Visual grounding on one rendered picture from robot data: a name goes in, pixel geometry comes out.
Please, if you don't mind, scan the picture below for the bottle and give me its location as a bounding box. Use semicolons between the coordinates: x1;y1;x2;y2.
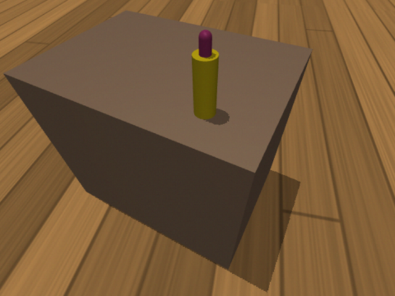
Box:
192;30;219;120

